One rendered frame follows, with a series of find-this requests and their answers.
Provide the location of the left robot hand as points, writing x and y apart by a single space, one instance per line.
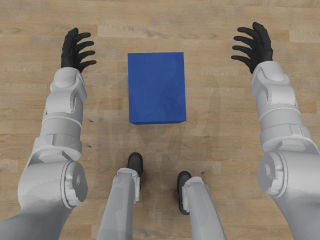
70 56

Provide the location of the robot right upper arm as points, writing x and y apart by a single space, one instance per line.
292 179

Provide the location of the robot thigh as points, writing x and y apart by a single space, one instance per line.
205 221
117 220

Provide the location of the right robot hand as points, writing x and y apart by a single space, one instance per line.
260 51

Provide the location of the robot right forearm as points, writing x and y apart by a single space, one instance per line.
278 112

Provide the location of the robot left upper arm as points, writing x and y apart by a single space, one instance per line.
48 193

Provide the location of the left robot thigh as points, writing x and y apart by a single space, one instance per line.
117 220

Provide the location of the right robot thigh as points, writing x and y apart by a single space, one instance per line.
205 221

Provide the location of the robot left forearm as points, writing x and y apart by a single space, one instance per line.
60 133

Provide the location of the carton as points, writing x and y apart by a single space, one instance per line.
156 88

